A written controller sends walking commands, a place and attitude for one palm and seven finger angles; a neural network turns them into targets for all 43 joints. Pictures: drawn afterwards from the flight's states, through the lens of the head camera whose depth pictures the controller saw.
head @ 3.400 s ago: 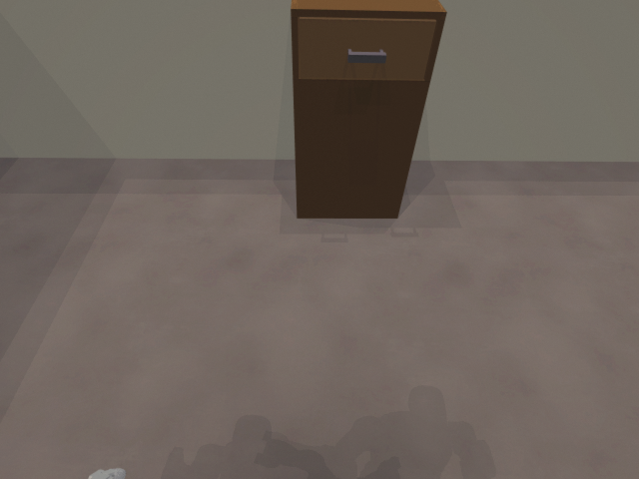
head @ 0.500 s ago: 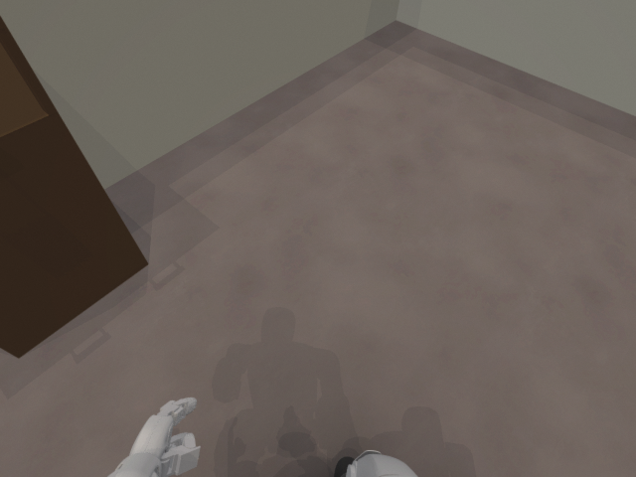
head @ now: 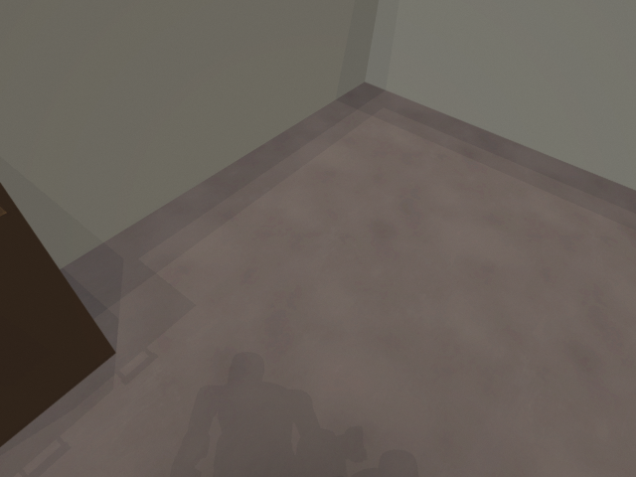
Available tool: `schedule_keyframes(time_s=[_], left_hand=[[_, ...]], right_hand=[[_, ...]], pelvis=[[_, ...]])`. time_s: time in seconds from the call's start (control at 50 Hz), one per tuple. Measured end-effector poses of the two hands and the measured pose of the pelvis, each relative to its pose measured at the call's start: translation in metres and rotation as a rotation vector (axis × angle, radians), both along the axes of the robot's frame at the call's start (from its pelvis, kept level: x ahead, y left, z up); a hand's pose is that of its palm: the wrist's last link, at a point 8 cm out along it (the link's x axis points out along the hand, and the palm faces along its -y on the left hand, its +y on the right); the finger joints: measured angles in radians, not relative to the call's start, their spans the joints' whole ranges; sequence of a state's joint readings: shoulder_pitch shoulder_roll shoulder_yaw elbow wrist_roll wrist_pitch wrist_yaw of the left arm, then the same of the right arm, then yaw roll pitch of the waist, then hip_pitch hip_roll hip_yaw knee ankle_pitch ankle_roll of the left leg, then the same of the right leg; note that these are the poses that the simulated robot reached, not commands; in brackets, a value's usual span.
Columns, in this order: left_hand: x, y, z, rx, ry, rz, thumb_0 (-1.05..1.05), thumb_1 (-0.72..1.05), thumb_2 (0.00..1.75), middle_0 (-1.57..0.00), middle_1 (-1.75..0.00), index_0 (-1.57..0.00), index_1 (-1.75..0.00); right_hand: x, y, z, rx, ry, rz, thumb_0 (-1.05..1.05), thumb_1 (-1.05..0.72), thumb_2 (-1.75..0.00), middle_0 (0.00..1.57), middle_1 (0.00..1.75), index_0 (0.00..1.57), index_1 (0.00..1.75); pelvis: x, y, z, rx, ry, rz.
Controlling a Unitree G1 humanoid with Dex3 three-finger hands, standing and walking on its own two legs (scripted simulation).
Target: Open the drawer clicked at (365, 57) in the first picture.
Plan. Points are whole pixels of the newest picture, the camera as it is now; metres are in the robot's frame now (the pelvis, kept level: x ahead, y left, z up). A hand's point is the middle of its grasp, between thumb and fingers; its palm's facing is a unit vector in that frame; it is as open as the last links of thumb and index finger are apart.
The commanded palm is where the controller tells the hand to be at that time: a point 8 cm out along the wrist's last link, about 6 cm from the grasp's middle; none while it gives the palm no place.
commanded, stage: walk to a spot facing it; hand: left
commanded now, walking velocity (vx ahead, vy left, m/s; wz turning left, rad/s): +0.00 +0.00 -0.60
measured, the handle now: out of the picture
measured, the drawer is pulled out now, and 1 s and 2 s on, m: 0.00 0.00 0.00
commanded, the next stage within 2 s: turn to face it in 0.02 s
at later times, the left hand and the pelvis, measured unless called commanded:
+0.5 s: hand (241, 425) +0.23 +0.13 -0.16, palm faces +0.03 -0.99 -0.17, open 7.3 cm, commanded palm none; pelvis +0.10 -0.03 +0.00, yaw +3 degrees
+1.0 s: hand out of the picture +0.11 +0.21 -0.16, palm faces +0.34 -0.90 -0.29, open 7.4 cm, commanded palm none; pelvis +0.10 -0.03 +0.00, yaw +18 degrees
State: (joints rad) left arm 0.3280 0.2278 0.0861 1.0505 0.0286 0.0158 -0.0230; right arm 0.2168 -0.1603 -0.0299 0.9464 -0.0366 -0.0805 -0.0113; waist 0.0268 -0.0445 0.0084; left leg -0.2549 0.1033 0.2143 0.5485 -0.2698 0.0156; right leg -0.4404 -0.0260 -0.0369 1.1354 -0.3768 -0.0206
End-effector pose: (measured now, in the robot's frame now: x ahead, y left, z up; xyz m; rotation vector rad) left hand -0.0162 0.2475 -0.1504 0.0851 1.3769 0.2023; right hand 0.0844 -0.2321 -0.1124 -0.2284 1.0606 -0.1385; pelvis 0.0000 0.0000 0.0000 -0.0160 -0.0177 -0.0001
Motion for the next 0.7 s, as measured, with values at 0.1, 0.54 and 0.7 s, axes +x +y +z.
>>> schedule_keyframes(time_s=[0.1,0.54,0.7], left_hand=[[0.065,-0.007,0.009,-0.022,-0.032,-0.062,0.01,0.92,0.9,-0.2,-0.3,-0.2,-0.3],[0.225,-0.059,0.011,0.007,-0.275,-0.082,0.0,0.92,0.9,-0.21,-0.3,-0.2,-0.3],[0.181,-0.002,-0.009,0.03,-0.196,0.048,0.01,0.91,0.9,-0.2,-0.3,-0.2,-0.3]], right_hand=[[-0.027,-0.002,-0.003,0.002,0.135,-0.117,0.0,-0.94,-0.9,0.2,0.3,0.21,0.3],[0.024,-0.017,-0.033,0.078,0.315,-0.122,0.01,-0.91,-0.9,0.2,0.3,0.2,0.3],[0.091,-0.012,-0.019,-0.027,0.151,0.015,0.01,-0.91,-0.9,0.2,0.3,0.2,0.3]], pelvis=[[0.03,0.002,0.009,0.001,0.01,-0.057],[0.103,-0.027,-0.006,0.003,0.004,0.07],[0.1,-0.004,-0.016,-0.015,0.017,0.147]])
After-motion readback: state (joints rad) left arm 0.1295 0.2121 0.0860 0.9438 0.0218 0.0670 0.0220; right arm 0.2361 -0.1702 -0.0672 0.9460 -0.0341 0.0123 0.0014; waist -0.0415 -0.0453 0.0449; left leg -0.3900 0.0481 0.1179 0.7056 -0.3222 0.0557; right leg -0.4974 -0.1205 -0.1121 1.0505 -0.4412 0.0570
